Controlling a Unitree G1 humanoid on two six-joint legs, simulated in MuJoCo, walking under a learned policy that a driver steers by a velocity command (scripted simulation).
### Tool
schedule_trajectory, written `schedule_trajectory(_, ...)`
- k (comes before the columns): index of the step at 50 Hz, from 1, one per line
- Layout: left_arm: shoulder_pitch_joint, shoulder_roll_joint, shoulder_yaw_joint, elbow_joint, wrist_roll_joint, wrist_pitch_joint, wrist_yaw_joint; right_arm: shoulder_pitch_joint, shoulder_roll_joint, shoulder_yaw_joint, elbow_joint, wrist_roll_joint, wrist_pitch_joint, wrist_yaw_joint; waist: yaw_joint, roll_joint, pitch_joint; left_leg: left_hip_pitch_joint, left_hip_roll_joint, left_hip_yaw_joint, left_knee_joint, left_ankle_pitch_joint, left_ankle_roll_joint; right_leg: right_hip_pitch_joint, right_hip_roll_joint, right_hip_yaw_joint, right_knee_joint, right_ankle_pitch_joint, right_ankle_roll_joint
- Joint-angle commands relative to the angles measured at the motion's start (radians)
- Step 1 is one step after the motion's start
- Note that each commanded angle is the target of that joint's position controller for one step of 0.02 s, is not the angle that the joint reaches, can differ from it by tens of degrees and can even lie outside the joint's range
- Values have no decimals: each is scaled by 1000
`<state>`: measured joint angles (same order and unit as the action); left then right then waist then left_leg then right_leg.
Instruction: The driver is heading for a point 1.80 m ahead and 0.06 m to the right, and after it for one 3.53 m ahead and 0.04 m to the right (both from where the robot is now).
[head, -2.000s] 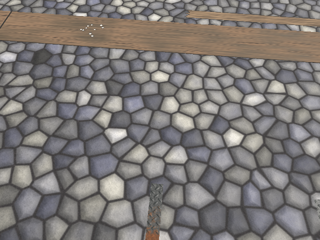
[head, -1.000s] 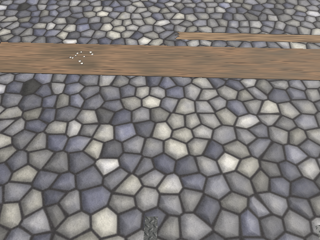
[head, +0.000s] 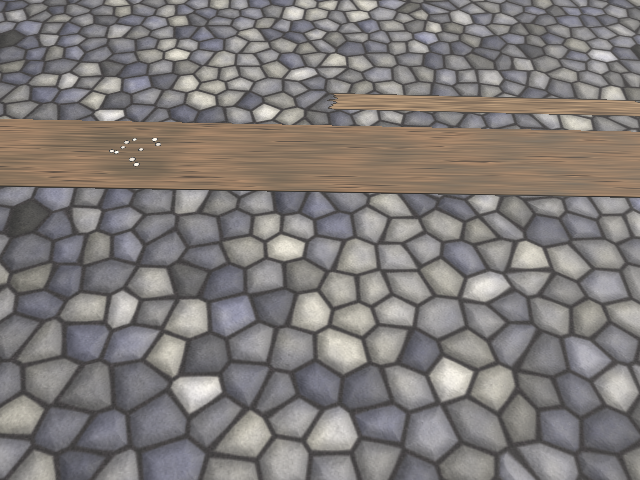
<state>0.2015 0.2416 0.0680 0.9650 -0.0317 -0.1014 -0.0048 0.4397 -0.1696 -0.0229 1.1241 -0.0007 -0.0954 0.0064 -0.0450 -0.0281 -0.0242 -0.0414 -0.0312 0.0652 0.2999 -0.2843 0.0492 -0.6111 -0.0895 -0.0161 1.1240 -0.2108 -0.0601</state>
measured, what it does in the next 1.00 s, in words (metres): walks ahead: right foot, then left foot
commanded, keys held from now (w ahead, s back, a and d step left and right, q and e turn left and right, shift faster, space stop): no key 0.50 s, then w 0.50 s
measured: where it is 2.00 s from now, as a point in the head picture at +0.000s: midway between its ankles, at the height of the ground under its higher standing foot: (339, 360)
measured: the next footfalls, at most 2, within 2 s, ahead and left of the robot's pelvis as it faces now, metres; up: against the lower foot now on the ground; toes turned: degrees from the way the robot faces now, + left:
right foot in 0.20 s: +0.29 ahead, -0.13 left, +0.00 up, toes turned -2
left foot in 0.54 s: +0.22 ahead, +0.09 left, +0.00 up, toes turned +1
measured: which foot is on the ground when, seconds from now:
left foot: down 0.00-0.22, up 0.24-0.52, down 0.54-0.88, up 0.90-1.00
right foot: up 0.00-0.18, down 0.20-0.60, up 0.62-0.86, down 0.88-1.00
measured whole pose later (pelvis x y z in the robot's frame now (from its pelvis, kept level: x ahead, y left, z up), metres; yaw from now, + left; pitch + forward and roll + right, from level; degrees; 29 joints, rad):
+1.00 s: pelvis +0.30 -0.09 +0.00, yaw +0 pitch +3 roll +0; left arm 0.25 0.23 0.05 1.01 -0.01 -0.10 -0.01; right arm 0.33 -0.24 -0.08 1.03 0.03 -0.11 -0.01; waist 0.00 0.02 -0.04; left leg -0.49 0.07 0.00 1.13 -0.32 0.05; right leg -0.23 0.02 -0.05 0.44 -0.27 -0.05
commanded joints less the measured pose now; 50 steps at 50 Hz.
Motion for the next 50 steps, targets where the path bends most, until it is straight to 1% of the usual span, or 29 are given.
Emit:
schedule_trajectory(1,-100,-5,-9,-84,10,3,-4,-10,-145,-11,-52,-10,8,-24,26,78,155,-51,218,-128,-139,551,121,-123,-9,-18,-224,93,35)
schedule_trajectory(3,-191,-20,-22,-114,12,4,-8,-2,-175,-14,-60,-12,16,-33,3,112,143,-124,182,-65,-125,632,105,18,45,-66,-408,180,47)
schedule_trajectory(6,-220,22,-17,-132,7,15,-17,29,-189,-22,-43,7,18,-36,14,149,107,-71,219,-71,-74,689,94,118,69,-44,-513,249,22)
schedule_trajectory(8,-143,74,0,-112,17,14,-18,-14,-191,-27,-50,10,19,-38,72,159,54,2,234,-76,24,793,65,201,92,-24,-562,248,-17)
schedule_trajectory(10,41,133,29,-45,32,8,-15,-33,-182,-27,-58,9,27,-35,162,116,-53,2,169,-47,269,798,14,445,110,-33,-654,404,-59)
schedule_trajectory(11,138,193,39,-23,51,9,-8,4,-156,-17,-73,-13,26,-32,165,-2,-173,-172,103,-20,518,440,-25,705,-60,131,-577,805,-103)
schedule_trajectory(12,145,211,27,-20,67,16,-11,194,-17,20,-40,-10,25,-23,69,-254,-363,-391,-38,-54,892,-379,-76,947,-339,468,-598,1038,-318)
schedule_trajectory(13,126,143,11,-26,48,20,-20,191,-76,3,-15,8,22,-16,88,-151,-415,-373,-20,-212,997,-399,-81,850,-304,546,-691,811,-321)
schedule_trajectory(14,4,122,3,-48,28,21,-20,75,-119,-10,-53,28,27,-17,69,-101,-242,-454,25,-166,1009,-354,-83,699,-261,424,-737,597,-272)
schedule_trajectory(15,-83,88,-10,-64,26,22,-17,-10,-125,-14,-74,23,37,-29,52,-17,-143,-460,67,-136,963,-284,-85,555,-214,349,-784,451,-222)
schedule_trajectory(16,-128,61,-21,-68,35,21,-15,-49,-134,-25,-79,13,52,-42,36,5,-83,-424,94,-134,901,-236,-88,423,-183,285,-821,385,-196)
schedule_trajectory(20,-140,73,-20,-45,71,27,-3,-29,-86,-24,-78,3,92,-69,-13,-76,-53,-240,101,-96,591,-204,-80,224,-101,163,-880,236,-172)
schedule_trajectory(23,-135,98,-15,-46,53,42,14,-71,-104,-27,-83,-3,110,-70,-3,-79,-80,-170,93,-79,419,-67,-72,210,-108,191,-921,-90,-164)
schedule_trajectory(25,-148,97,-16,-43,32,57,23,-73,-106,-30,-72,-13,116,-60,-23,-78,-38,-84,72,-47,308,54,-51,127,-84,177,-942,-318,-114)
schedule_trajectory(27,-107,102,-11,-22,20,67,29,-52,-113,-32,-64,-27,114,-55,-27,-78,9,-84,61,-22,258,-50,-12,89,-49,169,-951,-512,-52)
schedule_trajectory(28,-110,116,-4,-30,11,71,31,-49,-142,-35,-70,-23,108,-57,-20,-40,49,-139,98,-66,183,-186,27,94,-27,158,-897,-512,-37)
schedule_trajectory(29,-113,102,-2,-45,2,71,37,-42,-207,-52,-57,-12,100,-60,-12,95,97,-250,133,-141,76,-386,75,115,45,55,-823,-484,-8)
schedule_trajectory(31,-151,67,-3,-69,0,46,35,-36,-245,-72,-54,4,66,-63,-25,342,126,-234,314,-445,-184,-520,155,76,156,-72,-445,-215,24)
schedule_trajectory(32,-130,87,9,-56,8,37,29,-59,-228,-74,-62,1,45,-65,-12,328,127,-183,360,-504,-205,-424,170,10,125,-23,-300,-196,12)
schedule_trajectory(33,-98,95,18,-39,12,31,20,-63,-200,-71,-67,4,26,-63,6,254,107,-118,359,-496,-181,-348,164,-60,98,12,-217,-199,1)
schedule_trajectory(36,-139,37,7,-41,5,8,4,-62,-160,-65,-73,26,7,-51,9,161,77,-27,299,-361,-135,-170,114,-74,58,4,-340,-139,-5)
schedule_trajectory(39,-184,14,-6,-53,6,2,-6,-43,-206,-78,-76,20,15,-42,-2,190,59,-128,256,-265,-111,-111,112,141,96,-70,-517,-125,12)
schedule_trajectory(41,-123,33,-3,-29,0,12,-6,-39,-229,-85,-77,34,21,-37,30,178,56,-220,246,-245,-67,-134,110,312,119,-96,-630,-44,12)
schedule_trajectory(43,31,78,17,22,-8,23,6,-63,-213,-81,-88,34,20,-36,100,139,16,-334,218,-216,39,-92,78,539,111,-67,-663,-19,-5)
schedule_trajectory(44,161,139,37,48,-8,22,16,-107,-164,-68,-107,22,14,-32,162,24,-34,-459,150,-122,293,-15,25,710,-18,110,-727,-82,-48)
schedule_trajectory(45,278,267,65,65,4,28,18,-119,-74,-48,-160,17,-11,-34,182,-285,-97,-738,38,15,645,-141,-32,901,-257,502,-864,-211,-176)
schedule_trajectory(46,302,237,49,77,22,12,8,-166,-125,-57,-177,24,-30,-32,185,-231,-88,-846,61,-101,881,-255,-22,855,-337,705,-917,-312,-258)
schedule_trajectory(48,148,122,11,29,27,-8,-5,-193,-158,-66,-180,42,-42,-16,112,-95,36,-914,151,-126,963,-67,23,735,-248,497,-926,-250,-196)
schedule_trajectory(50,85,90,-4,13,29,-7,-15,-197,-146,-72,-178,23,-35,-19,68,-51,75,-839,188,-120,861,55,23,616,-185,333,-954,-14,-151)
